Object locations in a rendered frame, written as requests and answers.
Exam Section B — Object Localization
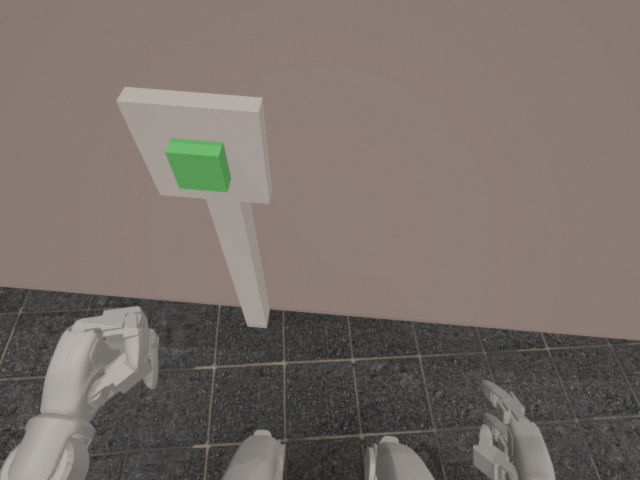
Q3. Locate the panel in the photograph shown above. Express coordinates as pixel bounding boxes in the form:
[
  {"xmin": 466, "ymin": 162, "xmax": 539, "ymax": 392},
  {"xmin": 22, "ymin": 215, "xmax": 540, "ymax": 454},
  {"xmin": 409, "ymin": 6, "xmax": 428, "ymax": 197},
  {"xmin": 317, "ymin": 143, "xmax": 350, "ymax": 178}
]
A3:
[{"xmin": 116, "ymin": 87, "xmax": 272, "ymax": 328}]

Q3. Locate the robot right hand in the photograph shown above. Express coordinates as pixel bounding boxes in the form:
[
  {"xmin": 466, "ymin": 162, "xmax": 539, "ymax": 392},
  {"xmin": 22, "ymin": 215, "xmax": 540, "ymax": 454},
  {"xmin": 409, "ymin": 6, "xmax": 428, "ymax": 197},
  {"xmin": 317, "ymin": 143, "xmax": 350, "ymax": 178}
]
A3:
[{"xmin": 473, "ymin": 380, "xmax": 556, "ymax": 480}]

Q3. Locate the right robot thigh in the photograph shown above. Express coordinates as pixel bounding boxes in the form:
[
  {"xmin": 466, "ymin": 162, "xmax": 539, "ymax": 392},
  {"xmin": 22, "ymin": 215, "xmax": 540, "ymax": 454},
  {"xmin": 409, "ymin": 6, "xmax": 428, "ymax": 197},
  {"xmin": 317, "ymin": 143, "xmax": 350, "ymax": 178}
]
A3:
[{"xmin": 364, "ymin": 442, "xmax": 435, "ymax": 480}]

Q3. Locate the left robot forearm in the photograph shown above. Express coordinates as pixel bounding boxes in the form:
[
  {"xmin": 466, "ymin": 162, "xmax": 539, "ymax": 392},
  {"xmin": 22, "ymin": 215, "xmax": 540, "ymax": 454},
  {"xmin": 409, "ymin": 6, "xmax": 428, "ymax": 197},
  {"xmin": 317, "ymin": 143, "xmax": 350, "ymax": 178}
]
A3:
[{"xmin": 0, "ymin": 414, "xmax": 96, "ymax": 480}]

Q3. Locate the right robot shin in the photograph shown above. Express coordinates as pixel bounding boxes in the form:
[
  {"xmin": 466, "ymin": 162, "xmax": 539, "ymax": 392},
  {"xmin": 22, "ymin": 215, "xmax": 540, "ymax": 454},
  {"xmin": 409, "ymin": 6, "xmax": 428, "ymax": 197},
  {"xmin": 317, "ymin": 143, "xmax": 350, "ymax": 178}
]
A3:
[{"xmin": 377, "ymin": 436, "xmax": 399, "ymax": 446}]

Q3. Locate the robot left hand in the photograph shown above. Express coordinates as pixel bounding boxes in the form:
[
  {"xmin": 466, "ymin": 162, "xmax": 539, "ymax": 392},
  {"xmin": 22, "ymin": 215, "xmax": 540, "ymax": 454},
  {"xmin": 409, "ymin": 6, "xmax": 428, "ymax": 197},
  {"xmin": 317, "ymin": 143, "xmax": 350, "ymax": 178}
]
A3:
[{"xmin": 40, "ymin": 306, "xmax": 160, "ymax": 422}]

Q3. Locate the button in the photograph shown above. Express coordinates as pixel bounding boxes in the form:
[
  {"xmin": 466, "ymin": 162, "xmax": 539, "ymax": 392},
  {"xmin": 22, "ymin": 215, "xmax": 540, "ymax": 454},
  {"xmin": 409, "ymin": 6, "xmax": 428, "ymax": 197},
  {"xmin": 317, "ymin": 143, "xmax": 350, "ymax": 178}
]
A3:
[{"xmin": 165, "ymin": 138, "xmax": 231, "ymax": 192}]

